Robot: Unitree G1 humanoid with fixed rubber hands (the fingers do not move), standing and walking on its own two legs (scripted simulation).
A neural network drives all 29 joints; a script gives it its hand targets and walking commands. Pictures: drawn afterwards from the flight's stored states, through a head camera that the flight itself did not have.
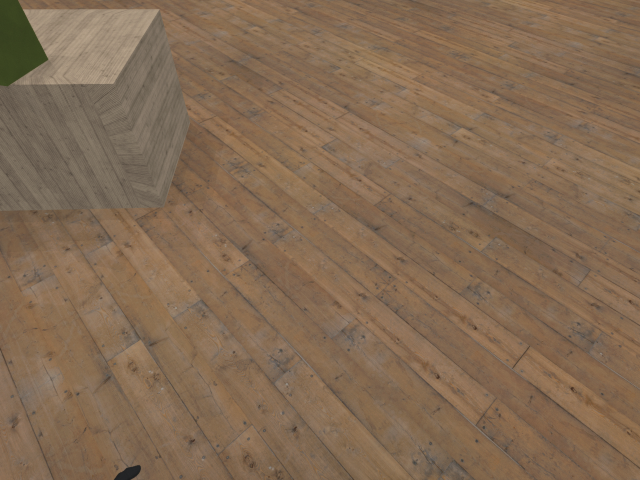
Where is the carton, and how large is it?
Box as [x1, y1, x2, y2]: [0, 0, 47, 85]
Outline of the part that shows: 17,0 0,0 0,84 2,85 8,85 47,59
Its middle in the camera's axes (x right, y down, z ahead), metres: -1.14 -0.71 +1.29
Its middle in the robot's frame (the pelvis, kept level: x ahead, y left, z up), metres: +1.43 +1.17 -0.06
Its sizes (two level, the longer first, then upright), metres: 0.210 0.200 0.250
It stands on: a pedestal, 0.59 m high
